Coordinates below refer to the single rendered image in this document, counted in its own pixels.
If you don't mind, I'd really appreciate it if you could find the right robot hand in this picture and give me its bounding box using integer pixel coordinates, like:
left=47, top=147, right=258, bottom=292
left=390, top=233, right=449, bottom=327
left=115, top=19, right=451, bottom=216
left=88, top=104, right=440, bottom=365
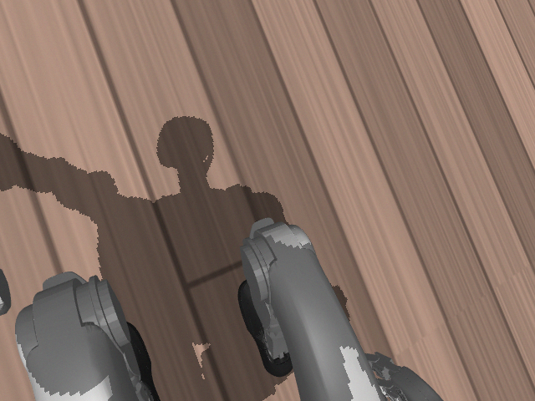
left=365, top=352, right=443, bottom=401

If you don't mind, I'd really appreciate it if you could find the right robot foot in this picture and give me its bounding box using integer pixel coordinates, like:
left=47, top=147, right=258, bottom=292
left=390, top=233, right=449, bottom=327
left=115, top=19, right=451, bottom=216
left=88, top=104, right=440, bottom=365
left=238, top=280, right=293, bottom=377

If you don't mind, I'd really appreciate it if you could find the left robot foot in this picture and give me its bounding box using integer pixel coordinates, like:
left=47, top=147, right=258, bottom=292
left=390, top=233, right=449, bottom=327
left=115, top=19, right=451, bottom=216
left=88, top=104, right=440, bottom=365
left=127, top=322, right=161, bottom=401

